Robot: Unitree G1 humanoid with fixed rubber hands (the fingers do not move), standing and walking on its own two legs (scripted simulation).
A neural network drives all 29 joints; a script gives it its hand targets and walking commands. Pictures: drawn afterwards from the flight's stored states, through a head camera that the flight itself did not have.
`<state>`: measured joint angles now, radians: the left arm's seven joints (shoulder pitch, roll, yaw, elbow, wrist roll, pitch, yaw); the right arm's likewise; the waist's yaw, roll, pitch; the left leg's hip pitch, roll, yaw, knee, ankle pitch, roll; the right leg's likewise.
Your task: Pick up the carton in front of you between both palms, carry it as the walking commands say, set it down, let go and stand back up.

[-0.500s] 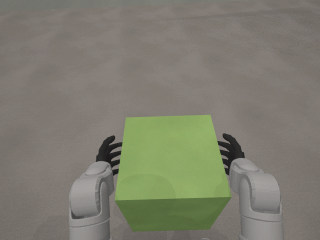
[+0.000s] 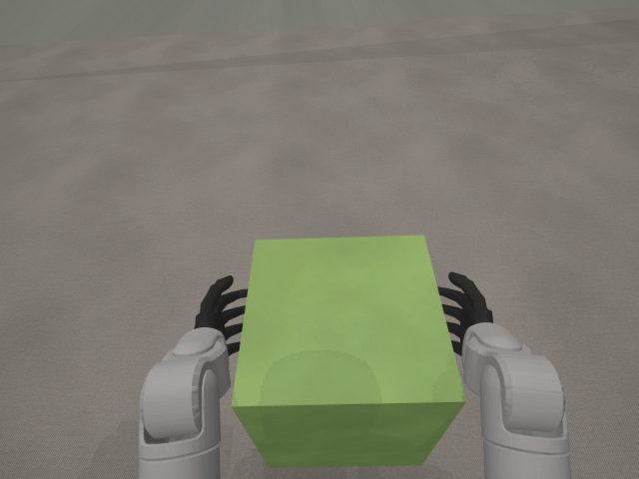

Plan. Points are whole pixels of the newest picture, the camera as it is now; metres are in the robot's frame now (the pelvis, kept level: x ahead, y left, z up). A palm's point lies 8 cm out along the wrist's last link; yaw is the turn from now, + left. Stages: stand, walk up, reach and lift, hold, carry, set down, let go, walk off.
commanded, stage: carry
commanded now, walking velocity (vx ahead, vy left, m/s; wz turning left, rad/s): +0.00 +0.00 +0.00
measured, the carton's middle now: (342, 357) +0.27 +0.00 +0.01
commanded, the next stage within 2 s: none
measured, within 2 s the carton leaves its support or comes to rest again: neither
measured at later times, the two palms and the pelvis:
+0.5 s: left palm (241, 217) +0.47 +0.15 +0.09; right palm (436, 220) +0.46 -0.15 +0.08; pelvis +0.20 +0.01 -0.01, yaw -2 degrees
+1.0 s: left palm (253, 226) +0.49 +0.14 +0.04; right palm (434, 228) +0.48 -0.15 +0.04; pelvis +0.22 +0.01 -0.01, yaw -3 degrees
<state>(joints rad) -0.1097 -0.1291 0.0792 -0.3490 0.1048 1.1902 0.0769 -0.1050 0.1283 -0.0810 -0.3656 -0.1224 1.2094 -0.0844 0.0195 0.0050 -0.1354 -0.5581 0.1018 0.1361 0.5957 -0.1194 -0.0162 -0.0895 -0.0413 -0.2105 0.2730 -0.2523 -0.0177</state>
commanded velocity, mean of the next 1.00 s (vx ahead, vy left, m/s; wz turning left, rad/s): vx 0.00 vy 0.00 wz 0.00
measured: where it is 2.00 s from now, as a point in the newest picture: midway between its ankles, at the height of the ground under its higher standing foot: outside the picture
